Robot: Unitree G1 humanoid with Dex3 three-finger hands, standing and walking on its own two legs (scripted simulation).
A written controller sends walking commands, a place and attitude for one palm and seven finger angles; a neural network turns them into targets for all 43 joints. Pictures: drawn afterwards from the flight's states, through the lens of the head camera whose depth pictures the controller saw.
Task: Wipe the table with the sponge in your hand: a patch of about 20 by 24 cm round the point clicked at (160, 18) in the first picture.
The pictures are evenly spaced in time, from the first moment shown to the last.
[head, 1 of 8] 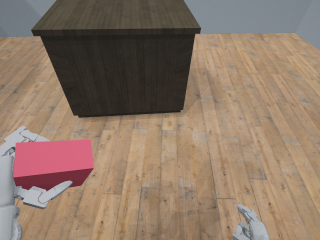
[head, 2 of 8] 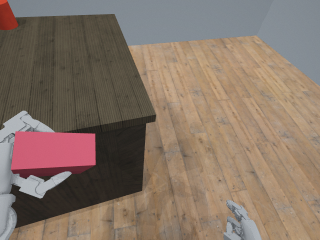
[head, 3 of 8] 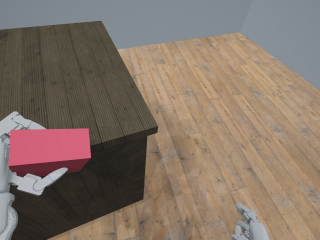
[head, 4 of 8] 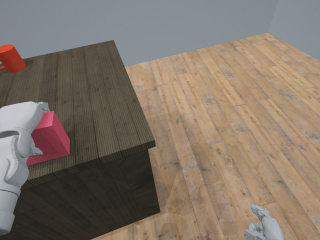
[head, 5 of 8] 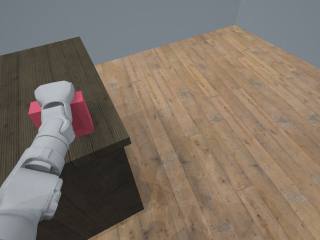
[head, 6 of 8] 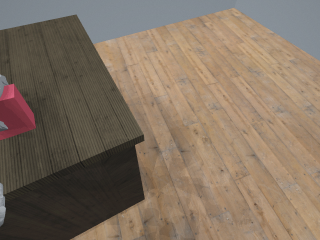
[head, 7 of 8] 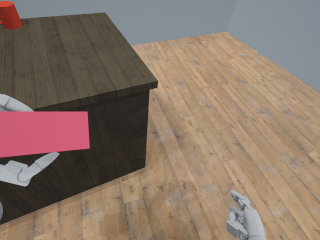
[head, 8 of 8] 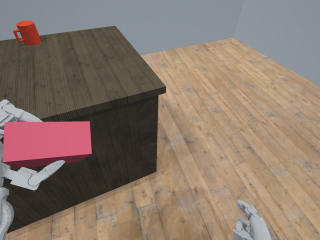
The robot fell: no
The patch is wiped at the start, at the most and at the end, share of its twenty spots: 0.00 1.00 1.00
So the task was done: yes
